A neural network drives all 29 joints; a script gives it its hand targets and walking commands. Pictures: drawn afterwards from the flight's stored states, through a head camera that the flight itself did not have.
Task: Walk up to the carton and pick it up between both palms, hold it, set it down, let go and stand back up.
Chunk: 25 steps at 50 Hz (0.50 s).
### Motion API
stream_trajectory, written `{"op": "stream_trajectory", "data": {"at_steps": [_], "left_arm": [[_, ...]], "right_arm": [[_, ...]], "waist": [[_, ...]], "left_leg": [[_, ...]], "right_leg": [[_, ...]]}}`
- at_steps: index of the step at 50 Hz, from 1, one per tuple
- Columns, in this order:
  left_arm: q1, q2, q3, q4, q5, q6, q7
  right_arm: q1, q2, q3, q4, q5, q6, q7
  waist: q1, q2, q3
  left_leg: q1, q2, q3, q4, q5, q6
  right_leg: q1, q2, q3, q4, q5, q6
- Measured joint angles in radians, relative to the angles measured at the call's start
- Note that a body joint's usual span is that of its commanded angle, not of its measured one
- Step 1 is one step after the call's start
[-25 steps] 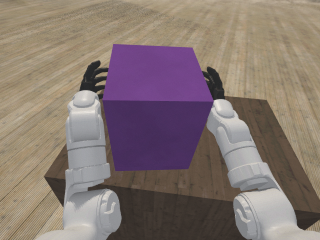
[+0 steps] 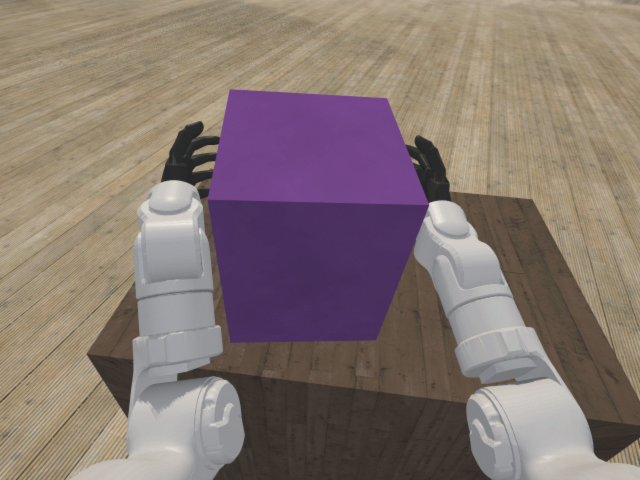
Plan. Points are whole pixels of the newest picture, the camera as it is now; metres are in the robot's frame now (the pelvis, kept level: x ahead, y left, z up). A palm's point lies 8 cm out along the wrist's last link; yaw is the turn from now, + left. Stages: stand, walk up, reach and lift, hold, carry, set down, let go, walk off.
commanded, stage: hold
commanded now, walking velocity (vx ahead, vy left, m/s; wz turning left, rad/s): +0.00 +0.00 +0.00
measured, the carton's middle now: (307, 222) +0.39 +0.01 +0.16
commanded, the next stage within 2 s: none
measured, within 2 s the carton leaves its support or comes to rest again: neither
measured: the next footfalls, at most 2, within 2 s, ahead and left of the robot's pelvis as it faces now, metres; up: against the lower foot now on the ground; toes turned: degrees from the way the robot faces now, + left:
none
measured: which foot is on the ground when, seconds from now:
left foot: down 0.00-1.00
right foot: down 0.00-1.00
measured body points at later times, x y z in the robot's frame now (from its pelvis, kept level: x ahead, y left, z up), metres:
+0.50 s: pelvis +0.00 +0.00 +0.00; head -0.06 +0.03 +0.44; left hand +0.37 +0.16 +0.23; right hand +0.38 -0.13 +0.22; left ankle +0.03 +0.12 -0.75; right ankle +0.00 -0.11 -0.75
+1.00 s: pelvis +0.00 +0.00 +0.00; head -0.06 +0.03 +0.44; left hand +0.38 +0.16 +0.23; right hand +0.38 -0.13 +0.22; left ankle +0.03 +0.12 -0.75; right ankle +0.00 -0.11 -0.75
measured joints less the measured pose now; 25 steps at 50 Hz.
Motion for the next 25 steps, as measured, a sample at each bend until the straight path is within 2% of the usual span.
{"op": "stream_trajectory", "data": {"at_steps": [14,19,25], "left_arm": [[0.044,-0.001,-0.011,-0.069,-0.007,0.01,-0.003],[0.043,-0.004,-0.015,-0.056,-0.008,0.007,0.004],[0.014,-0.005,-0.001,-0.016,0.001,-0.002,0.005]], "right_arm": [[0.015,-0.016,0.047,-0.037,0.037,0.001,-0.016],[0.025,-0.006,0.027,-0.038,0.024,0.002,-0.01],[0.001,-0.006,0.012,-0.006,0.01,0.001,-0.003]], "waist": [[-0.014,-0.011,0.01],[-0.014,-0.005,-0.002],[0.001,-0.002,0.001]], "left_leg": [[0.019,0.0,-0.01,0.009,-0.01,-0.001],[0.005,-0.002,-0.01,0.01,-0.007,0.001],[0.003,0.0,-0.003,0.005,-0.001,0.001]], "right_leg": [[0.034,0.002,-0.008,-0.015,-0.002,0.0],[0.018,0.0,-0.008,-0.008,-0.001,0.002],[0.008,0.002,-0.001,-0.003,0.002,0.0]]}}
